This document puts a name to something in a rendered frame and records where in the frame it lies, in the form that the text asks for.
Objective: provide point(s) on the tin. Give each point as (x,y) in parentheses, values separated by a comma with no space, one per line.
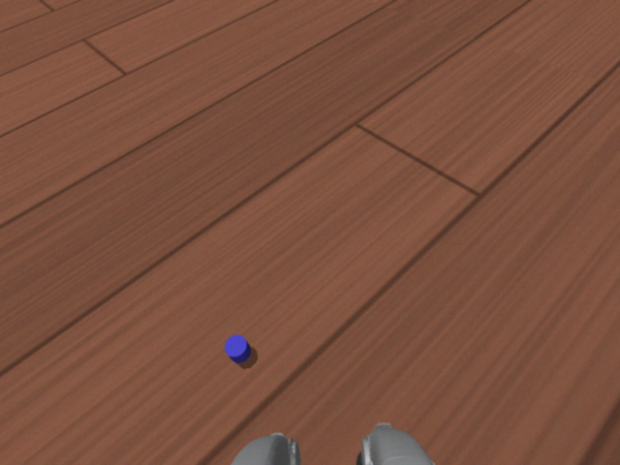
(237,348)

